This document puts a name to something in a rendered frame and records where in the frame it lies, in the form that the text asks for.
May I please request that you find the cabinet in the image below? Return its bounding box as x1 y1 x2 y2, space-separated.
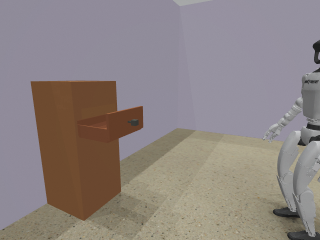
30 80 121 221

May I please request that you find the handle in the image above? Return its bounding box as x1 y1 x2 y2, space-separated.
127 119 139 126

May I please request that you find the robot right upper arm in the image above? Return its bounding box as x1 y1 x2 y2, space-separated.
295 73 310 108

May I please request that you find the left robot foot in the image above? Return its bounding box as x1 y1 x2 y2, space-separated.
287 230 320 240

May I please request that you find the right robot forearm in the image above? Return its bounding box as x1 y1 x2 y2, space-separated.
277 102 302 127

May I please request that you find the robot right thigh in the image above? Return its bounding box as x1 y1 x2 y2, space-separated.
277 130 306 184

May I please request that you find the robot right hand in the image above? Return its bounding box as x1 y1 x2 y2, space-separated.
263 123 283 143

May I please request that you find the drawer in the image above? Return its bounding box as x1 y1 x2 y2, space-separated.
77 106 144 143

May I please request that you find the robot left hand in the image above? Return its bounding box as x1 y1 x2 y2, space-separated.
306 152 320 182

